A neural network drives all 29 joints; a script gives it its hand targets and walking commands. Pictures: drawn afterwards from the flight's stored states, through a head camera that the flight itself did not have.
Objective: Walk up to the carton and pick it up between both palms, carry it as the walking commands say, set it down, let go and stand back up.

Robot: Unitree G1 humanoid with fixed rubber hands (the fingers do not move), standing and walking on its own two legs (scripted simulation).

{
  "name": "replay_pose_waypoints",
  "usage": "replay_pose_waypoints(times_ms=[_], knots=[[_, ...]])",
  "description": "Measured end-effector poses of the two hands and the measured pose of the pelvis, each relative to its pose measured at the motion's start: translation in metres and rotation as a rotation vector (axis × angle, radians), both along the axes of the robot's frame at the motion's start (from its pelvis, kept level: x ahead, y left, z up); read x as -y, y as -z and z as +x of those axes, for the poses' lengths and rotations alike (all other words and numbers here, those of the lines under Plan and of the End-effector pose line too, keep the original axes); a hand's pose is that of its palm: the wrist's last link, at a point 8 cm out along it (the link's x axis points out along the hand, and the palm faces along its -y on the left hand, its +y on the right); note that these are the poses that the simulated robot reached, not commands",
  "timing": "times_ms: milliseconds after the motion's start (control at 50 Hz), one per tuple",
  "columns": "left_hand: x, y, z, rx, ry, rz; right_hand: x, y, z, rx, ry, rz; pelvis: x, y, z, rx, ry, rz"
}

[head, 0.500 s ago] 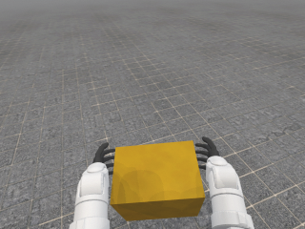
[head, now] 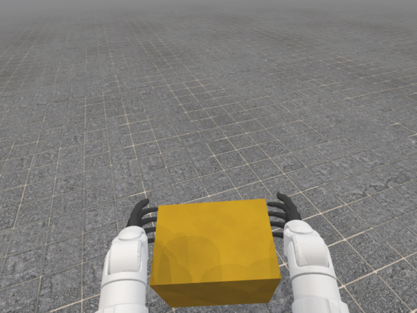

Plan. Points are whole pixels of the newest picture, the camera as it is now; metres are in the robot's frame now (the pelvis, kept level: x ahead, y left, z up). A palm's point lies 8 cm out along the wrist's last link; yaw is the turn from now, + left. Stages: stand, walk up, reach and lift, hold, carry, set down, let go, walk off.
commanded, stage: reach and lift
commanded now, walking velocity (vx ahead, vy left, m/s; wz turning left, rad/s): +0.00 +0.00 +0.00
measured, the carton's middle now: (215, 255) +0.29 +0.00 -0.04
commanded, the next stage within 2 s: hold in 0.18 s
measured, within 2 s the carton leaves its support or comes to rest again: neither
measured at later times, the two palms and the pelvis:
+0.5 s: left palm (134, 237) +0.28 +0.16 +0.05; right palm (294, 232) +0.28 -0.15 +0.05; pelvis -0.01 +0.00 +0.00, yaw +0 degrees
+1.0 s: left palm (117, 235) +0.28 +0.20 +0.05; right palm (268, 229) +0.29 -0.10 +0.06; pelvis -0.01 +0.05 -0.03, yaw -1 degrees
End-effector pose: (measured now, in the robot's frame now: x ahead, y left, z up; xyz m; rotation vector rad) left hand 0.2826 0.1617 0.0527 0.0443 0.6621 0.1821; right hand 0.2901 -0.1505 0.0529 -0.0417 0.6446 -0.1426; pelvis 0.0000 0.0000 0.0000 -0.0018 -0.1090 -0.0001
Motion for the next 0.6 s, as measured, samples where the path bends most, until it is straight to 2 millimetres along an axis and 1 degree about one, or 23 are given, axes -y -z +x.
replay_pose_waypoints(times_ms=[280, 600], knots=[[-0.001, -0.001, -0.006, 0.001, 0.008, 0.0, -0.001, -0.001, -0.009, -0.001, 0.006, 0.004, -0.004, 0.001, -0.007, 0.011, 0.004, 0.001], [0.001, -0.002, -0.008, 0.007, -0.002, 0.002, 0.001, 0.001, -0.009, 0.001, 0.004, 0.008, 0.0, 0.002, -0.011, 0.012, -0.001, 0.003]])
